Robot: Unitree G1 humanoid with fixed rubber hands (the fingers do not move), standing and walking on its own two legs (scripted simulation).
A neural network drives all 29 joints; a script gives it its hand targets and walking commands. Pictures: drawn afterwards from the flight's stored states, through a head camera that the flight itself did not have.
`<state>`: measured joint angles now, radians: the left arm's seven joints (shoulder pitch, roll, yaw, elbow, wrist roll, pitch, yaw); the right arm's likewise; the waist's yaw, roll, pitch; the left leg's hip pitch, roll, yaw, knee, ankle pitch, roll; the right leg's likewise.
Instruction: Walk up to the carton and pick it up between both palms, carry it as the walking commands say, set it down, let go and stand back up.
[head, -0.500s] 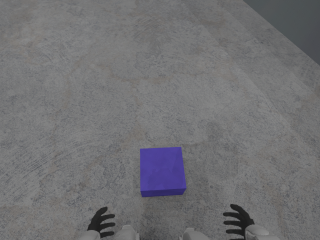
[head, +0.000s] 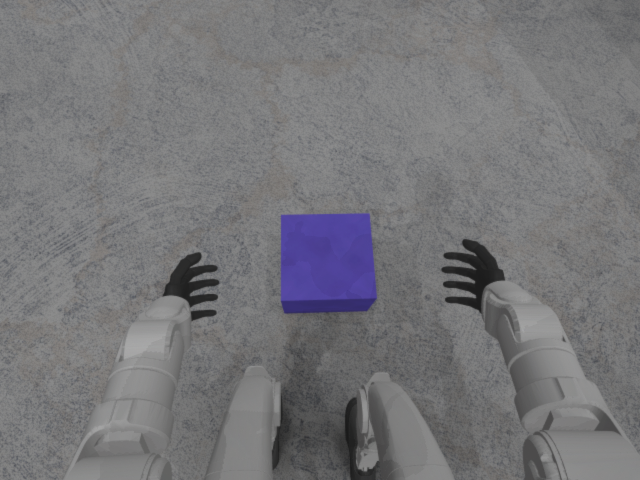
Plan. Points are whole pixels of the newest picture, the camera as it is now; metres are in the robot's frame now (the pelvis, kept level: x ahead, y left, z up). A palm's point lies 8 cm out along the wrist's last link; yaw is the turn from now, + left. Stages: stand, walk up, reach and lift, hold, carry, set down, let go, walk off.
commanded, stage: reach and lift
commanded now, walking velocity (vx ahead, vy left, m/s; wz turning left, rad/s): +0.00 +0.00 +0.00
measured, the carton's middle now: (325, 264) +0.54 -0.02 -0.59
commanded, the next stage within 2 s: none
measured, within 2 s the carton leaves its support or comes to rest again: neither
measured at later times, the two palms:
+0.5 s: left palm (201, 211) +0.48 +0.19 -0.14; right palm (474, 198) +0.50 -0.23 -0.11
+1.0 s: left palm (221, 213) +0.52 +0.18 -0.23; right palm (444, 211) +0.52 -0.22 -0.22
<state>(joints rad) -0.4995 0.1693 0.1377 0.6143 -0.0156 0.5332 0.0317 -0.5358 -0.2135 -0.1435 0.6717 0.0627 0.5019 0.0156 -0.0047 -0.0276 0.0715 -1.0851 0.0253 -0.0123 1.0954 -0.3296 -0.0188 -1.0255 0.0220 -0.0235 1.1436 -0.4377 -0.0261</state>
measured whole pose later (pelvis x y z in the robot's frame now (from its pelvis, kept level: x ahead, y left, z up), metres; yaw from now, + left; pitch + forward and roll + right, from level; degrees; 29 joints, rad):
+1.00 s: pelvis +0.00 +0.01 -0.06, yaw -3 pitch +30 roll +1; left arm -1.23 0.33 0.28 0.66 -0.12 0.24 0.10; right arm -1.31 -0.40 -0.16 0.73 0.16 0.25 -0.06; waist 0.00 -0.02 0.52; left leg -1.45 -0.02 -0.05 1.32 -0.38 -0.05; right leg -1.42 0.07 0.06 1.37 -0.48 0.00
